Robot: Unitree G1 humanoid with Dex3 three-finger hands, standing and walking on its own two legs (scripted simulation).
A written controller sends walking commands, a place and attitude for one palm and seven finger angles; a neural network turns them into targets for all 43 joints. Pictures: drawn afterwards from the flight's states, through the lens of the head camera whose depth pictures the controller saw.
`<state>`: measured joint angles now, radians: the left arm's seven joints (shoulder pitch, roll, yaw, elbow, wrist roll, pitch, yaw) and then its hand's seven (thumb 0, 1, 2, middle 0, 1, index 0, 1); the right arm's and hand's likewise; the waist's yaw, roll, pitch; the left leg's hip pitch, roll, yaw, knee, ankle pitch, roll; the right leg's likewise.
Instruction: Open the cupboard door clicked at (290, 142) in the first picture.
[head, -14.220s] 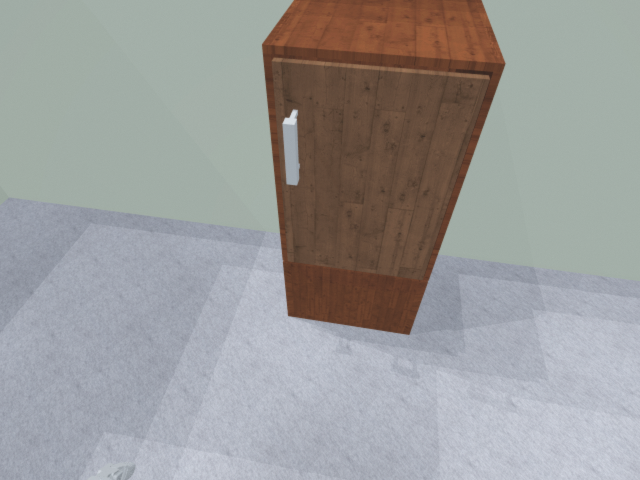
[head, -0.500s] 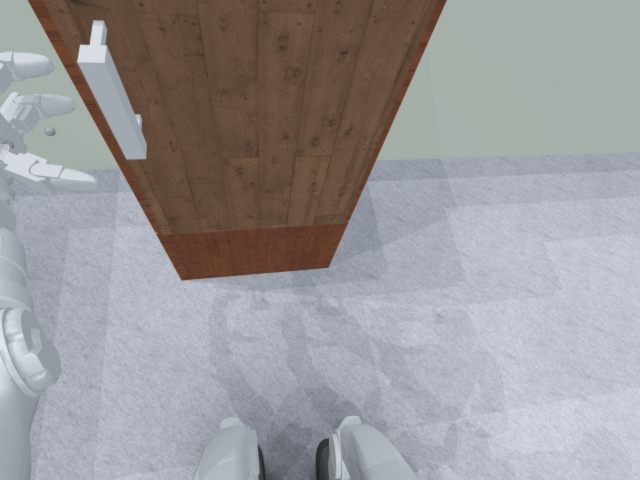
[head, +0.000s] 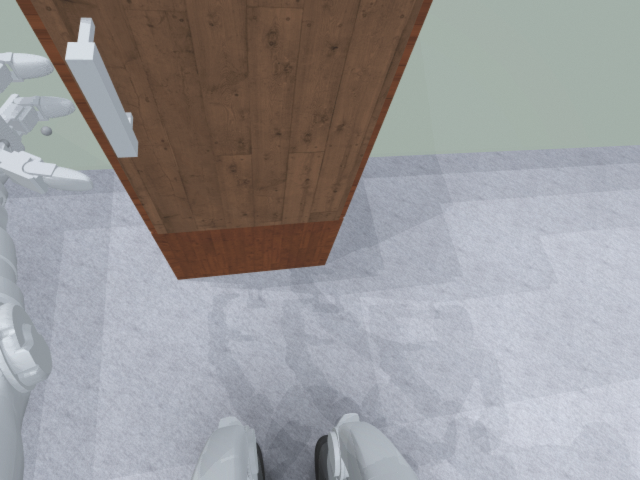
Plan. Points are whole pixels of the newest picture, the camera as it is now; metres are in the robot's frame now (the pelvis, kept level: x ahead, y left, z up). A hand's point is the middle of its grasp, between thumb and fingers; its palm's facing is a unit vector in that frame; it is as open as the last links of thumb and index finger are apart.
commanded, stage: slide the fingers in behind the handle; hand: left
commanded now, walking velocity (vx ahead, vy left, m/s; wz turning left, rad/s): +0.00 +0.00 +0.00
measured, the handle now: (109, 93) +0.56 +0.21 +0.07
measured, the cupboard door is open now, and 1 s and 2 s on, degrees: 0 0 0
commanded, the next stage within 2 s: close the thumb around the handle in 1.38 s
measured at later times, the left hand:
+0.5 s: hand (81, 128) +0.50 +0.23 +0.08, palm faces +0.07 -1.00 +0.00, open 14.0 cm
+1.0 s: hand (118, 127) +0.51 +0.20 +0.07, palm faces +0.06 -1.00 +0.00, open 14.0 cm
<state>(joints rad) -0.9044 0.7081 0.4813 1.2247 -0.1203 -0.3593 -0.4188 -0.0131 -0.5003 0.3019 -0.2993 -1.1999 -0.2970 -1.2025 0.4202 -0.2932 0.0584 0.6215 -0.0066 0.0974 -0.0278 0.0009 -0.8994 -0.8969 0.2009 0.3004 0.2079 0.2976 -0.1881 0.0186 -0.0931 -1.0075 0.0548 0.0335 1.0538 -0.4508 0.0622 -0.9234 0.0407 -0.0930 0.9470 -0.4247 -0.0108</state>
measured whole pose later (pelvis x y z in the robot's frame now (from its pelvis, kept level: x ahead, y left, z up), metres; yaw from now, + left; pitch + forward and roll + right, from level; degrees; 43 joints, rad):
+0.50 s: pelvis +0.01 +0.00 +0.00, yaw +0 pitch +22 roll -4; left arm -0.85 0.58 0.45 1.17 -0.12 -0.39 -0.31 -0.01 -0.50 0.30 -0.30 -1.20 -0.30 -1.20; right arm 0.39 -0.26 0.05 0.61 -0.01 0.10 0.00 0.00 -0.90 -0.90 0.20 0.30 0.21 0.30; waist -0.17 0.02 -0.11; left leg -0.96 0.05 0.04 1.04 -0.46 0.06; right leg -0.88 0.04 -0.08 0.94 -0.44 -0.01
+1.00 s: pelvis +0.00 -0.01 +0.00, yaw +0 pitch +22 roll -4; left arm -0.90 0.53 0.41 1.19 -0.10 -0.41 -0.24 -0.01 -0.50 0.30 -0.30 -1.20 -0.30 -1.20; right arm 0.40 -0.27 0.04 0.63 -0.01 0.08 0.00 0.00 -0.90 -0.90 0.20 0.30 0.21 0.30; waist -0.18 0.03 -0.11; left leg -0.98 0.05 0.04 1.05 -0.46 0.05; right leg -0.91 0.04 -0.09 0.97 -0.45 -0.02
